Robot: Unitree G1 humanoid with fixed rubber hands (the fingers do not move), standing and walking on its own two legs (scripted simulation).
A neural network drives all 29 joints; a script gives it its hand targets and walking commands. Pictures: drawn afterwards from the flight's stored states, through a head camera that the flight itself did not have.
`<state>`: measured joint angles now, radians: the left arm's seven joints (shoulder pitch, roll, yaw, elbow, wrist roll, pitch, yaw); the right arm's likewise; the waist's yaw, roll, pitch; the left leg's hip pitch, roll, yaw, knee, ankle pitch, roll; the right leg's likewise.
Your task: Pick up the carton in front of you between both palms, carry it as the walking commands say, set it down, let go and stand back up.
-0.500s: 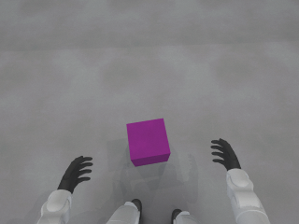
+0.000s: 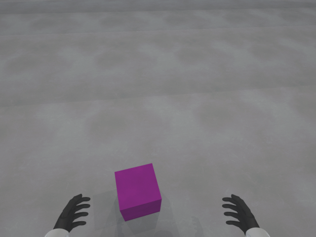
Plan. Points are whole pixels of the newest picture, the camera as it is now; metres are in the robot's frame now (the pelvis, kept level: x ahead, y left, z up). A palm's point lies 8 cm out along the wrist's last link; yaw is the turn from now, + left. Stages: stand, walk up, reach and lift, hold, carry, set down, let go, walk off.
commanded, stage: let go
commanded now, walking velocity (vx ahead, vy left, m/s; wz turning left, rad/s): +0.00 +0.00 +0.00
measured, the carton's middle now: (138, 192) +0.43 +0.08 -0.65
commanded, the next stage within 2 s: stand in 0.24 s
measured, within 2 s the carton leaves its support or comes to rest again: neither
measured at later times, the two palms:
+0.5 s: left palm out of the picture +0.13 +0.31 -0.10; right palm out of the picture +0.12 -0.27 -0.08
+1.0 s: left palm out of the picture +0.12 +0.32 -0.11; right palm out of the picture +0.11 -0.27 -0.09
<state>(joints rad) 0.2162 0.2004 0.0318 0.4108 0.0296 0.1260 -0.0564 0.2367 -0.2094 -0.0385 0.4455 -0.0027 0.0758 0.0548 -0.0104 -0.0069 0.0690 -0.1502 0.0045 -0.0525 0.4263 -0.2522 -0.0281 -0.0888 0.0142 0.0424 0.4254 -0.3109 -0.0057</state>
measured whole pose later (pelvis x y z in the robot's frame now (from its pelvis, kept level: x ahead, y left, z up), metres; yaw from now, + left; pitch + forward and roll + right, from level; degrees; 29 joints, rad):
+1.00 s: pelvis +0.00 +0.03 +0.00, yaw -1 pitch -1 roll +0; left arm 0.17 0.36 0.03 0.83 0.03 0.00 0.03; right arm 0.15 -0.33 -0.05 0.86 -0.03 0.01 -0.02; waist -0.01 -0.03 0.03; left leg -0.18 -0.02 -0.02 0.48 -0.28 0.02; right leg -0.10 -0.01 0.07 0.43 -0.31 0.04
